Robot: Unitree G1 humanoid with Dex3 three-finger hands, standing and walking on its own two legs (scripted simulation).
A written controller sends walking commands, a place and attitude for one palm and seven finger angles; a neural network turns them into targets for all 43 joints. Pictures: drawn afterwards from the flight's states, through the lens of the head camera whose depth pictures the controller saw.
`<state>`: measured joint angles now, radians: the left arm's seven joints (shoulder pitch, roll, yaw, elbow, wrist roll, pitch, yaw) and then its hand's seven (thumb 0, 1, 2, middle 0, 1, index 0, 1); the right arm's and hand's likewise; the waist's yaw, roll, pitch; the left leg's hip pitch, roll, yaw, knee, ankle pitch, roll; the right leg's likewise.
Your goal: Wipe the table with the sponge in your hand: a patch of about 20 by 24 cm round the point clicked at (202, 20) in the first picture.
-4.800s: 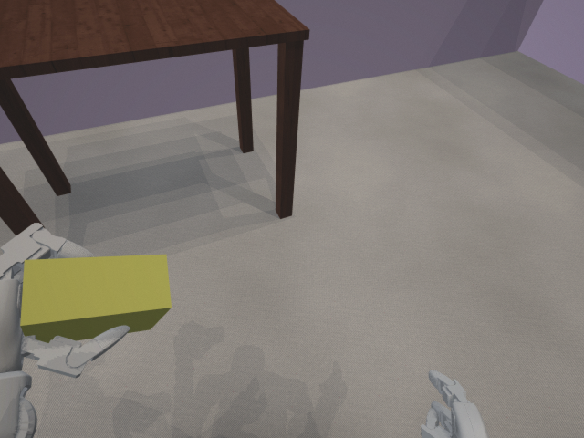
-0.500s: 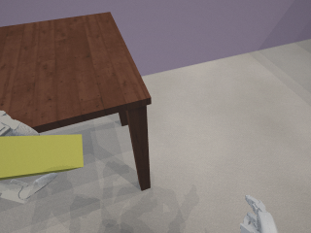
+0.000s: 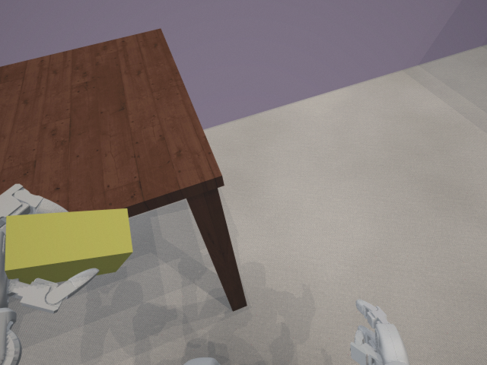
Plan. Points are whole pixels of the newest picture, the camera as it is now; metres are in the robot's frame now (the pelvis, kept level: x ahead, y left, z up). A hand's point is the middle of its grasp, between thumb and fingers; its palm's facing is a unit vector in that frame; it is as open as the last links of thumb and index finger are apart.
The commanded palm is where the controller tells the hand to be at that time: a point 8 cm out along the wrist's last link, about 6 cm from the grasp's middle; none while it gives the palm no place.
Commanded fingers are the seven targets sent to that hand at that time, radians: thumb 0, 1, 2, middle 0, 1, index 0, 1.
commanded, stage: come to a stop and stand still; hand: left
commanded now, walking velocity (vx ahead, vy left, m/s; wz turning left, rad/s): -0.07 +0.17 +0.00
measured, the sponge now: (88, 246) +0.24 +0.21 +0.14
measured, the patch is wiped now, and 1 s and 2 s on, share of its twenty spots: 0.00 0.00 0.00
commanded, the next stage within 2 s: look again from close up in 1.04 s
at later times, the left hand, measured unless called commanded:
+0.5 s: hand out of the picture +0.14 +0.29 +0.16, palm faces +0.48 -0.79 -0.38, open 10.0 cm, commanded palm +0.10 +0.32 +0.18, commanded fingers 0.00 0.10 1.30 -1.20 -1.60 -1.20 -1.60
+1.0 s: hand out of the picture +0.09 +0.27 +0.16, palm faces +0.41 -0.81 -0.43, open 10.0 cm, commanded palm +0.04 +0.31 +0.18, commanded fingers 0.00 0.10 1.30 -1.20 -1.60 -1.20 -1.60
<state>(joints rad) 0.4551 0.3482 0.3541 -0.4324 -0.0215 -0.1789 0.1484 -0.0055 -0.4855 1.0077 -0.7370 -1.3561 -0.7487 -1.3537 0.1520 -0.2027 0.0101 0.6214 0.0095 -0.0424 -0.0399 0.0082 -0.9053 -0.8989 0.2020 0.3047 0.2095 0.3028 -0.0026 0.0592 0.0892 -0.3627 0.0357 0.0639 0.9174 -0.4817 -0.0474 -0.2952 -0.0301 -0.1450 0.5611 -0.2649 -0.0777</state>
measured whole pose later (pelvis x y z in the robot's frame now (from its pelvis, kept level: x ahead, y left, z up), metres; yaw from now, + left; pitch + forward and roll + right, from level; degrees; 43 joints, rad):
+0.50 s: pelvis -0.06 +0.03 +0.00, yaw +1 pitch -2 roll -1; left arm 0.46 0.34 0.34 -0.47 0.00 -0.17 0.17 -0.01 -0.49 1.01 -0.74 -1.36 -0.75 -1.35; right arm 0.24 -0.15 0.03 0.60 0.00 -0.07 -0.05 0.01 -0.91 -0.90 0.20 0.30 0.20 0.30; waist 0.04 -0.01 0.03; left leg -0.23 0.04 0.07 0.52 -0.27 0.01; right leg -0.31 -0.03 -0.09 0.69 -0.39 0.03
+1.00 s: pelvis -0.12 +0.03 +0.00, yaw +0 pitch -2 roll -1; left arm 0.47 0.35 0.35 -0.46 -0.01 -0.18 0.16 -0.01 -0.49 1.01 -0.73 -1.36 -0.75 -1.36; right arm 0.26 -0.23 -0.01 0.61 0.00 -0.07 -0.08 0.01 -0.91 -0.90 0.20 0.30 0.20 0.30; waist 0.01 0.01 0.07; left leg -0.31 0.04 0.05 0.52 -0.17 0.00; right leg -0.28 0.00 -0.07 0.51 -0.19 -0.01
